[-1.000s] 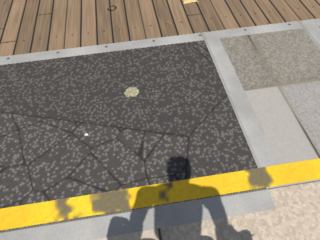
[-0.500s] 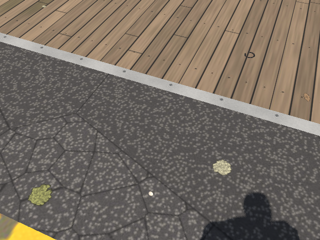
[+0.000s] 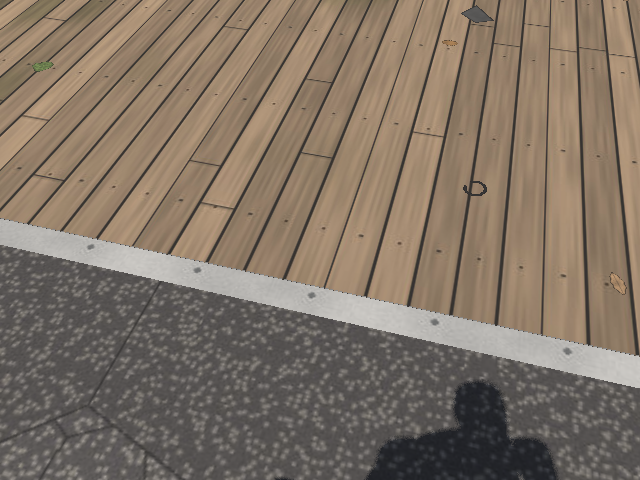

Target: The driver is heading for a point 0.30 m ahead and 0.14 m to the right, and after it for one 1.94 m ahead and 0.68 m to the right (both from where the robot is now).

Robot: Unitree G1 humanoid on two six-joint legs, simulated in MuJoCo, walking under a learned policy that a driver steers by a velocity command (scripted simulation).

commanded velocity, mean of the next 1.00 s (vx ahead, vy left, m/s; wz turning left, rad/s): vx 0.35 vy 0.00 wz -0.50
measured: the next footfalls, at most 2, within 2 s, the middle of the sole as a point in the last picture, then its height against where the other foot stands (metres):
right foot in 0.20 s outside the picture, level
left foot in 0.66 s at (336, 427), level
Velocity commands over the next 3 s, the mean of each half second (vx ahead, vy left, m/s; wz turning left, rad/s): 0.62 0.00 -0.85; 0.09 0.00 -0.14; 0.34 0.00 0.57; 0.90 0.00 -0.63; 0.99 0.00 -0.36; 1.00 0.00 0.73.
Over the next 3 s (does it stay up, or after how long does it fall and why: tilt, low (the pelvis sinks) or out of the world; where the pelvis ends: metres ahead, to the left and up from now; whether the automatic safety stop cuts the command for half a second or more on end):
stays up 1.64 -0.50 -0.11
